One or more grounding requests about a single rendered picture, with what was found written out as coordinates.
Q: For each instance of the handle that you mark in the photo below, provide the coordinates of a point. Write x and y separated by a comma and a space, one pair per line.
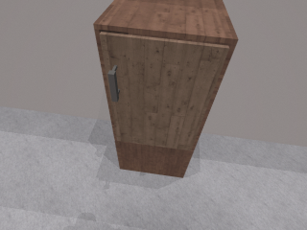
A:
113, 85

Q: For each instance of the cupboard door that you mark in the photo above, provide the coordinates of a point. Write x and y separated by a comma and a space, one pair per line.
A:
165, 87

